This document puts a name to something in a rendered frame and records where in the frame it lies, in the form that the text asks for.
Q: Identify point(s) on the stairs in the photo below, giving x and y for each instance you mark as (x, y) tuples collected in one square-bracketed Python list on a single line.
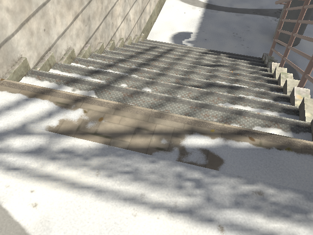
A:
[(213, 85)]

